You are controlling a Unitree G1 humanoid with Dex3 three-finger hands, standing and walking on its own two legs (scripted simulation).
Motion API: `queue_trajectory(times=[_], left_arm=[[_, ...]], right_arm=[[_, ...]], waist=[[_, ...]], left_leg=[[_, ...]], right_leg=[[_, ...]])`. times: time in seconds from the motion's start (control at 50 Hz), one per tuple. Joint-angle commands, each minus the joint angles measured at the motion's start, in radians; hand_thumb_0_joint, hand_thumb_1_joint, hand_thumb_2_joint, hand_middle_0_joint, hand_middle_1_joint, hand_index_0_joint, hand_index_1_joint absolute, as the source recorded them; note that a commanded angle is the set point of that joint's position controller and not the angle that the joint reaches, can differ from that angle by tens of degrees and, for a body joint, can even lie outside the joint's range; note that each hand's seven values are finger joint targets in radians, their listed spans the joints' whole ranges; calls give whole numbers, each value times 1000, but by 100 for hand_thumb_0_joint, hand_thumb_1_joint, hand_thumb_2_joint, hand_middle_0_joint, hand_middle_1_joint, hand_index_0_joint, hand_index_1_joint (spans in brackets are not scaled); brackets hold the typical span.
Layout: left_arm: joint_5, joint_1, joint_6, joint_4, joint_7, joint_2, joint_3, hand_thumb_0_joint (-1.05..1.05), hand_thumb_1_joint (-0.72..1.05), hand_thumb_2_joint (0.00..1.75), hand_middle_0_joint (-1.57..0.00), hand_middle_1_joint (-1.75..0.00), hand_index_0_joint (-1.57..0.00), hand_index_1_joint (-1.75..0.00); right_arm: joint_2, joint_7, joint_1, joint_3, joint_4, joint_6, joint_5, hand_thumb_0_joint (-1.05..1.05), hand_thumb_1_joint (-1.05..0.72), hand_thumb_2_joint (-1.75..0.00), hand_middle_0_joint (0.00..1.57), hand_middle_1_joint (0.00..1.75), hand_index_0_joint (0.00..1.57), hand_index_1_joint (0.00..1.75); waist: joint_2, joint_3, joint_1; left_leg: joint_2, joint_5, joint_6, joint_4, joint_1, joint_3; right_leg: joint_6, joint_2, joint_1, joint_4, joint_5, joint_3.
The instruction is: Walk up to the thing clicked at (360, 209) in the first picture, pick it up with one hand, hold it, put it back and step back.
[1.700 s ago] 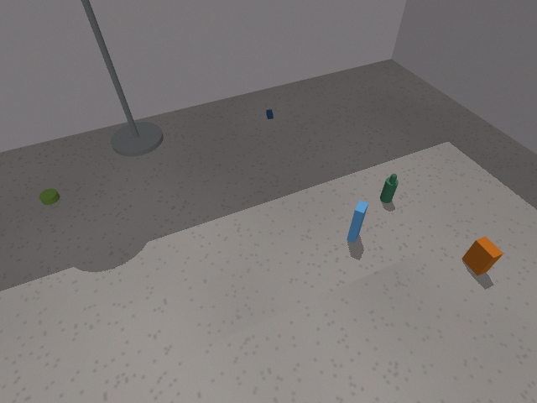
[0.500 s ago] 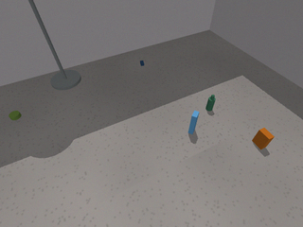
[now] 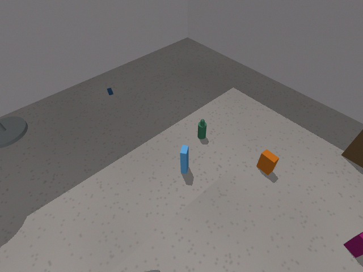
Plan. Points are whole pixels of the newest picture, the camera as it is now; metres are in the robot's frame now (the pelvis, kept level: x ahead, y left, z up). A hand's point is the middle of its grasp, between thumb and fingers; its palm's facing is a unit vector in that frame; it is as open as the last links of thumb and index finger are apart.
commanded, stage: walk up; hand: left
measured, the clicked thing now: (184, 159) +0.86 +0.05 -0.66
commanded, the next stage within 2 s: none
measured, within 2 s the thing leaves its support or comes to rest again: neither
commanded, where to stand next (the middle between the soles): +0.47 -0.07 m, yaw -14 degrees
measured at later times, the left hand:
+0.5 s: hand (126, 191) +0.37 +0.20 -0.12, palm faces -0.26 -0.88 -0.39, open 7.4 cm
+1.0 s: hand (127, 176) +0.44 +0.22 -0.16, palm faces -0.29 -0.89 -0.36, open 7.4 cm
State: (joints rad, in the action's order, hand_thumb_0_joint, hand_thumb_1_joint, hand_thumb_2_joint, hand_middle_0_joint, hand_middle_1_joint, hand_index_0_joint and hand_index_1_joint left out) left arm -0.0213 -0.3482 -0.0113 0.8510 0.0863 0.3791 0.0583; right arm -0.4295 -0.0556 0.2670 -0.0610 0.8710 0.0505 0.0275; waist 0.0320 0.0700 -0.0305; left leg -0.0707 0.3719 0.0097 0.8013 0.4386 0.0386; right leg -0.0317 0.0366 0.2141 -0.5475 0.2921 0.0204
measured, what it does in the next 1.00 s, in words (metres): walks ahead: left foot, then right foot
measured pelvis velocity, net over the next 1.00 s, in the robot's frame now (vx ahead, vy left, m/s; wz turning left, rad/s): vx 0.34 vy -0.04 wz -0.26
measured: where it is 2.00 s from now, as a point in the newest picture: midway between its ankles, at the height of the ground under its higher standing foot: (206, 245)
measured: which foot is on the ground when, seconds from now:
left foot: up 0.00-0.06, down 0.08-0.50, up 0.52-0.86, down 0.88-1.00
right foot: down 0.00-0.08, up 0.10-0.46, down 0.48-0.90, up 0.92-1.00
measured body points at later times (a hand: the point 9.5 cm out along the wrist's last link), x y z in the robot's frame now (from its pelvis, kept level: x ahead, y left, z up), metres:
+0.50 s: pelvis +0.18 -0.04 -0.01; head +0.20 -0.06 +0.44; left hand +0.38 +0.25 -0.10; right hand +0.12 -0.37 -0.13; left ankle +0.12 +0.12 -0.72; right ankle +0.25 -0.17 -0.73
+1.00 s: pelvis +0.34 -0.04 -0.01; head +0.37 -0.03 +0.44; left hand +0.45 +0.26 -0.13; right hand +0.34 -0.37 -0.10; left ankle +0.43 +0.05 -0.73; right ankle +0.28 -0.16 -0.68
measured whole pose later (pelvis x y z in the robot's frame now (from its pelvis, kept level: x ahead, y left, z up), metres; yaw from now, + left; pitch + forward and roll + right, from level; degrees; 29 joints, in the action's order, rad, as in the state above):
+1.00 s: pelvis +0.34 -0.04 -0.01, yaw -15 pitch -3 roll +0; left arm -0.01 -0.35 -0.03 0.88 0.02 0.44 0.03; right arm -0.39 -0.04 0.28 -0.05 0.81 0.08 0.02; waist -0.04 0.09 -0.01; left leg -0.05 0.24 0.02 0.63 0.35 0.08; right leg -0.04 0.02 0.37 -1.03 0.49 0.05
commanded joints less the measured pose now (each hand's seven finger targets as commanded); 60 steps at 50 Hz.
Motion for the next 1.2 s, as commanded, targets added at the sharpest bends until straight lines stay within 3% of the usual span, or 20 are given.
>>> queue_trajectory(times=[0.0,0.04,0.06,0.08,0.18,0.28,0.42,0.44,0.46,0.48,0.52,0.6,0.74,0.84,0.86,0.88,0.9,0.98,1.08,1.18], left_arm=[[5,113,-43,-136,-28,296,84,0,90,90,-20,-30,-20,-30],[2,114,-36,-155,-32,197,52,0,90,90,-20,-30,-20,-30],[7,77,-38,-161,-38,120,32,0,90,90,-20,-30,-20,-30],[2,21,-34,-137,-49,218,48,0,90,90,-20,-30,-20,-30],[14,1,-43,-64,-34,252,64,0,90,90,-20,-30,-20,-30],[16,142,-35,-122,-9,193,47,0,90,90,-20,-30,-20,-30],[14,60,-42,-75,-9,206,62,0,90,90,-20,-30,-20,-30],[14,-38,-52,-42,-21,258,88,0,90,90,-20,-30,-20,-30],[5,-116,-62,-41,-38,350,118,0,90,90,-20,-30,-20,-30],[19,-112,-65,-68,-42,408,119,0,90,90,-20,-30,-20,-30],[51,2,-61,-93,-52,349,100,0,90,90,-20,-30,-20,-30],[32,46,-77,-107,-58,280,72,0,90,90,-20,-30,-20,-30],[14,11,-90,-125,-55,299,76,0,90,90,-20,-30,-20,-30],[13,43,-77,-130,-63,243,34,0,90,90,-20,-30,-20,-30],[18,11,-78,-133,-66,190,15,0,90,90,-20,-30,-20,-30],[31,-32,-75,-132,-70,148,4,0,90,90,-20,-30,-20,-30],[19,-32,-65,-91,-90,259,35,0,90,90,-20,-30,-20,-30],[27,-70,-55,-32,-86,248,31,0,90,90,-20,-30,-20,-30],[19,-34,-41,-14,-85,192,27,0,90,90,-20,-30,-20,-30],[3,-6,-48,18,-103,223,40,0,90,90,-20,-30,-20,-30]], right_arm=[[-192,18,104,-75,-67,46,4,0,-90,-90,20,30,20,30],[-244,38,262,-100,-33,67,16,0,-90,-90,20,30,20,30],[-328,48,312,-114,-44,79,31,0,-90,-90,20,30,20,30],[-350,47,193,-114,-87,82,0,0,-90,-90,20,30,20,30],[-239,43,103,-68,-104,88,-10,0,-90,-90,20,30,20,30],[-252,42,158,-73,-110,79,-6,0,-90,-90,20,30,20,30],[-261,37,84,-69,-149,41,-13,0,-90,-90,20,30,20,30],[-201,36,127,-47,-150,37,-12,0,-90,-90,20,30,20,30],[-131,36,165,-21,-171,39,-17,0,-90,-90,20,30,20,30],[-177,37,148,-28,-174,32,-29,0,-90,-90,20,30,20,30],[-235,48,132,-48,-120,14,-25,0,-90,-90,20,30,20,30],[-197,28,195,-44,-73,6,-13,0,-90,-90,20,30,20,30],[-168,1,34,-54,-123,21,5,0,-90,-90,20,30,20,30],[-182,17,158,-73,-74,47,6,0,-90,-90,20,30,20,30],[-229,27,216,-86,-69,51,14,0,-90,-90,20,30,20,30],[-298,31,208,-97,-98,55,8,0,-90,-90,20,30,20,30],[-324,28,179,-103,-102,48,-18,0,-90,-90,20,30,20,30],[-240,44,80,-67,-119,40,-20,0,-90,-90,20,30,20,30],[-208,51,13,-38,-131,20,-14,0,-90,-90,20,30,20,30],[-138,51,-48,-1,-120,-16,-39,0,-90,-90,20,30,20,30]], waist=[[-140,-13,80],[79,-51,172],[277,-40,172],[131,-22,108],[112,26,52],[116,-5,88],[49,-54,2],[-108,-121,-44],[-333,-167,-73],[-355,-157,-75],[-121,-45,-19],[-188,-28,37],[-175,12,-6],[-45,-57,92],[108,-94,120],[255,-96,98],[148,-73,88],[135,-32,29],[141,-65,22],[15,-103,-13]], left_leg=[[4,-129,13,-151,-230,9],[-27,3,36,-330,-530,-111],[-277,331,99,-537,-536,-557],[-410,497,178,-673,-418,-787],[-233,-90,167,-573,-318,-259],[-210,-494,192,-490,-379,-43],[-176,-304,130,-260,-198,44],[-126,-304,101,-21,-138,75],[-30,-95,56,250,61,105],[62,146,24,377,236,34],[-45,86,23,412,184,-96],[-46,-33,8,244,74,-45],[-45,-113,-4,-67,25,-13],[34,-150,33,-255,-382,7],[-80,-16,76,-376,-455,-151],[-322,76,168,-549,-496,-557],[-394,31,269,-530,-413,-630],[-231,-338,198,-453,-281,-238],[-196,-543,204,-357,-169,-111],[-116,-211,82,-175,16,-75]], right_leg=[[-157,-211,217,179,198,254],[-84,-70,457,-189,182,149],[-32,96,599,-523,239,94],[-29,37,572,-622,231,144],[22,-87,422,-515,20,106],[23,-92,347,-272,-10,13],[-18,-31,-72,11,-136,-101],[-30,-30,-235,50,-74,-47],[-94,-202,-363,132,104,264],[-238,-412,-370,284,160,694],[-242,-376,-167,256,84,516],[-187,-216,-15,218,-180,243],[-202,-244,79,256,89,241],[-113,-175,270,-30,-53,142],[-72,-101,318,-250,-76,64],[-7,43,464,-454,178,-17],[-14,-10,437,-569,280,45],[-8,-81,324,-492,163,52],[18,-71,134,-247,58,-39],[-30,-84,-105,17,-133,26]])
